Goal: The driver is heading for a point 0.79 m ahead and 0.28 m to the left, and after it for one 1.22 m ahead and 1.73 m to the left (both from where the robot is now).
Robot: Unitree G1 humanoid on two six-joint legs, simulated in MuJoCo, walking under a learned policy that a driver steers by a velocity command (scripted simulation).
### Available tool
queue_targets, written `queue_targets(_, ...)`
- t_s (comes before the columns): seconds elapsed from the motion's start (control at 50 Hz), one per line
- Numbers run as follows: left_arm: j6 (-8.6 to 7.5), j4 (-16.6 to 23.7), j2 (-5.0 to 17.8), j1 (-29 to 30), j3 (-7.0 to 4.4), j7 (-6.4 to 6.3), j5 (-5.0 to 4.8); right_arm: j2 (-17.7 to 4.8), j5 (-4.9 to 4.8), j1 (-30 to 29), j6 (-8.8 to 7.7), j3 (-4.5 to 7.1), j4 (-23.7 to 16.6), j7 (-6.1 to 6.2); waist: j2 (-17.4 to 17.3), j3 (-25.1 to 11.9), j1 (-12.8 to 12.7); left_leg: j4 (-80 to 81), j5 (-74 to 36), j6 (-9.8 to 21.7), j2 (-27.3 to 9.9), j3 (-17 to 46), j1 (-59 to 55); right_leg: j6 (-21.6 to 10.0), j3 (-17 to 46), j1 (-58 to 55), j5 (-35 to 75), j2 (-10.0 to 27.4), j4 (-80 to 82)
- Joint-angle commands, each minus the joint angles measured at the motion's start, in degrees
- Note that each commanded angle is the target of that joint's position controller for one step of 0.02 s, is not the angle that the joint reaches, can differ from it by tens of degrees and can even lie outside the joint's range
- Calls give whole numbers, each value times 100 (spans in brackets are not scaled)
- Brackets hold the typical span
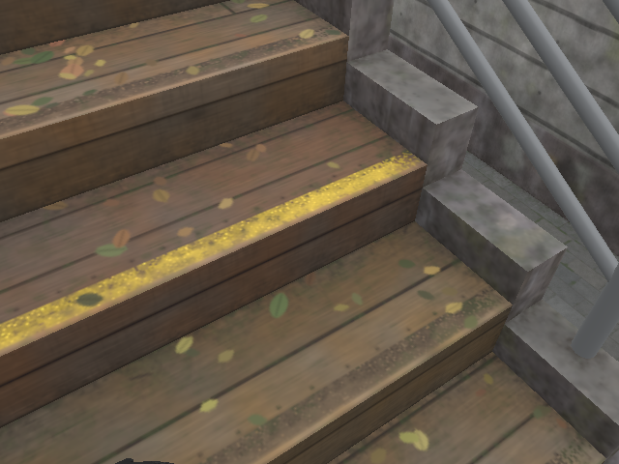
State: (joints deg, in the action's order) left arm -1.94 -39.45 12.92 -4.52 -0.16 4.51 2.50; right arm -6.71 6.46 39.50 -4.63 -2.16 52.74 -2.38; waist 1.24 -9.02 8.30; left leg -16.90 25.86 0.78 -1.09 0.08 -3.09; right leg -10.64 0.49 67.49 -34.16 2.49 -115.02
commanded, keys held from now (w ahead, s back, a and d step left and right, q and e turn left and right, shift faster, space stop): w+q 1.00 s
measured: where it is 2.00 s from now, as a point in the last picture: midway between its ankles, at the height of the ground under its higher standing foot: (135, 58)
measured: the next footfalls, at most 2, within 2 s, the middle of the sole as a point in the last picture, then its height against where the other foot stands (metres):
right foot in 0.16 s outside the picture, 0.16 m higher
left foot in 0.66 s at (262, 405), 0.16 m higher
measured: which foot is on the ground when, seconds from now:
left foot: down 0.00-0.18, up 0.20-0.64, down 0.66-1.00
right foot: up 0.00-0.14, down 0.16-0.70, up 0.72-1.00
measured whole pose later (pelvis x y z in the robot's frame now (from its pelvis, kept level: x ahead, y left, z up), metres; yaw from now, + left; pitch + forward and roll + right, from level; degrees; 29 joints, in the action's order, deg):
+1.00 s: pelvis +0.66 -0.08 +0.32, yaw +28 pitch +6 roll +2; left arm -3.0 -45.9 10.8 2.9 3.3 1.7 3.5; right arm -5.7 4.1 28.4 -6.6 -0.8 66.7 -1.0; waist -0.4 -9.1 4.3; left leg -35.7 26.8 0.9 5.7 10.4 14.6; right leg -6.8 5.9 68.1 -30.7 3.1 -98.2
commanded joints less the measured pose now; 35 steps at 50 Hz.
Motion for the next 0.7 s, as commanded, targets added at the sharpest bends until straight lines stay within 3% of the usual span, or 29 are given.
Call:
queue_targets(0.02, -336, 1607, -728, 3292, 581, -102, -150, -158, 383, 1268, 52, 30, 1199, 11, -707, 1755, 302, 531, -1987, 1245, -1885, 1469, -1646, -793, 288, 5175, -1551, 365, -87)
queue_targets(0.04, -94, 2033, -702, 2940, 408, -201, -349, -598, -584, 31, -89, 190, 538, 390, -1014, 2948, -587, 1887, -1942, 1023, -1640, 938, 623, 250, -527, 2886, -1089, 361, 586)
queue_targets(0.06, 96, 2043, -517, 2897, 396, -253, -294, -343, -849, -181, -89, 103, 712, 532, -691, 3058, -709, 2469, -2335, 955, -1530, 729, 2027, 443, -458, 1586, -432, 494, 860)
queue_targets(0.08, 405, 2262, -357, 3852, 637, -61, -137, -658, -29, -326, -223, 12, 949, -341, -478, 392, -1212, 2675, -2581, 1033, -1194, 221, 4061, -188, -565, -2197, 1892, 451, 2203)
queue_targets(0.1, 663, 2210, -258, 3244, 554, 75, -89, -1302, -111, -455, -363, 238, 729, -597, -1208, 349, -1626, 2531, -5586, 1424, -1335, 167, 4509, 283, -986, -4037, 2109, 7, 2037)
queue_targets(0.12, 697, 2024, -35, 2627, 462, 164, -176, -1609, -96, -417, -457, 330, 769, -710, -1313, 66, -1924, 1814, -9383, 1331, -1382, -71, 3881, 339, -1167, -4530, 1931, -481, 2210)
queue_targets(0.14, 669, 1696, 262, 1660, 356, 186, -172, -2145, -320, -412, -511, 544, 793, -738, -1735, -119, -2157, 1065, -11238, 1087, -1466, -109, 2429, 350, -1290, -4596, 2080, -687, 3467)
queue_targets(0.16, 451, 1049, 1014, 378, 97, 90, -22, -2194, -356, -483, -487, 651, 591, -726, -1403, -229, -2126, -455, -11821, 865, -1358, -36, 1387, 190, -1521, -5117, 2296, -832, 5126)
queue_targets(0.18, 407, 155, 1015, -1446, -2, -95, 167, -1789, -131, -186, -382, 684, 591, -758, -474, -1165, -2320, -2799, -9527, 567, -1255, 323, 2707, -215, 81, -7627, 5069, -104, 5825)
queue_targets(0.2, 236, -785, 1098, -3376, 5, -7, -142, -652, 353, 1530, -393, 430, 602, -934, 1867, -4091, -1638, -5100, -1365, 447, 92, 1101, 3743, -1843, 4080, -10466, 8124, 1970, 7101)
queue_targets(0.22, 71, -1001, 1447, -3813, -289, -60, 223, -1069, -506, 272, -291, 831, 308, -883, 1417, -2314, -1988, -8404, -1949, 356, 667, 2073, 4166, -1143, 5252, -7861, 6137, 2023, 8384)
queue_targets(0.24, -154, -1231, 1272, -2850, -303, -73, 80, -650, -642, -622, -297, 764, 196, -770, 1227, -724, -1700, -9654, -2211, 380, 429, 1916, 4942, -878, 4096, -5946, 4432, 1921, 8514)
queue_targets(0.26, -298, -1231, 1095, -1676, -271, -92, -205, -197, -535, -981, -342, 619, 157, -615, 830, -298, -1299, -10418, -2043, 470, 232, 1584, 5327, -873, 3728, -5118, 3568, 1944, 8428)
queue_targets(0.28, -261, -1176, 348, -808, -87, -89, -123, -30, -399, -1246, -319, 465, 169, -459, 57, -339, -1083, -10893, -2067, 649, 74, 1426, 5655, -746, 3192, -4952, 2831, 1910, 8549)
queue_targets(0.3, -214, -1316, -394, -346, 84, -103, -120, 185, -473, -1801, -236, 337, -23, -405, -396, -115, -824, -10857, -2161, 1019, -228, 1439, 5730, -511, 2624, -4389, 2231, 1846, 8730)
queue_targets(0.32, -234, -1481, -890, -306, 229, -63, 107, 144, -496, -1930, -92, 356, -51, -349, -711, 160, -484, -10474, -2557, 1278, -327, 1378, 5898, -272, 2108, -4003, 2228, 1786, 8953)
queue_targets(0.38, -315, -1754, -882, -228, 233, -192, 204, 155, -615, -2579, 178, 250, -257, -458, -358, 887, -33, -9935, -2494, 1757, -245, 1097, 6248, 440, 126, -3408, 2297, 1164, 9579)
queue_targets(0.4, -305, -1924, -593, -520, 172, -255, 343, 189, -663, -2653, 204, 196, -285, -554, 275, 908, -132, -11146, -2191, 1836, -40, 692, 6664, 409, -274, -3660, 2604, 949, 9802)
queue_targets(0.44, -268, -2342, -490, -1066, 258, -242, 579, -32, -746, -3204, 127, 104, -544, -615, -112, 927, -82, -11915, -2112, 2114, 197, 656, 7785, 656, -719, -4225, 2726, 798, 9811)
queue_targets(0.5, -309, -2734, 81, -2210, 275, -143, 724, -514, -812, -4459, 117, 82, -1154, -534, -291, 722, -441, -10096, -2785, 1869, 2, 184, 8025, 970, -1272, -5078, 2847, 684, 10128)
queue_targets(0.52, -290, -2878, 203, -2757, 278, -178, 718, -527, -886, -4910, 158, 74, -1343, -501, 150, 623, -700, -10003, -2657, 1763, 53, -92, 8156, 896, -1215, -5544, 3440, 766, 10256)
queue_targets(0.54, -228, -2641, 293, -2414, 305, -119, 676, -666, -918, -5209, 251, 104, -1444, -424, 221, 699, -695, -9188, -2139, 1589, -90, -388, 7731, 816, -1279, -5409, 4768, 1107, 10621)
queue_targets(0.56, -221, -2527, 470, -2211, 286, -66, 588, -779, -924, -5219, 316, 166, -1514, -335, 223, 600, -520, -8385, -1770, 1498, 44, -797, 6829, 829, -1544, -5061, 6433, 1073, 10623)
queue_targets(0.58, -297, -2455, 449, -2161, 350, -5, 408, -790, -879, -5247, 380, 226, -1472, -218, 713, 409, -412, -7588, -1400, 1288, 282, -1001, 5736, 694, -1602, -4807, 8564, 1080, 10559)
queue_targets(0.6, -419, -2359, 1005, -2149, 256, 7, 232, -754, -819, -4822, 410, 278, -1371, -285, 1028, 224, -231, -7358, -1033, 966, 578, -1293, 5088, 455, -1625, -5205, 11253, 1346, 10219)
queue_targets(0.62, -522, -2417, 1495, -2189, 132, 54, 123, -795, -840, -4464, 403, 315, -1245, -321, 951, 408, -53, -6760, -643, 847, 764, -1359, 4931, 468, -1515, -5731, 12510, 1605, 9753)
queue_targets(0.66, -483, -2507, 1880, -2077, -126, 131, 102, -874, -872, -3653, 303, 406, -1046, -253, 913, 446, 76, -4462, -90, 664, 1224, -1475, 4671, 404, -1321, -7116, 13417, 1810, 8432)
queue_targets(0.68, -456, -2637, 1668, -2043, -174, 258, 359, -1102, -845, -2008, 304, 570, -478, -100, 699, -17, 437, -4168, -1300, 905, 1210, -660, 2580, 581, -1221, -5909, 12906, 1591, 6705)
queue_targets(0.7, -438, -2592, 718, -2094, 48, 418, 700, -1385, -632, -312, 345, 644, 244, 51, -566, -1218, 525, -3517, -3213, 2058, 392, 1998, -216, 1057, -722, -3301, 7419, 837, 3990)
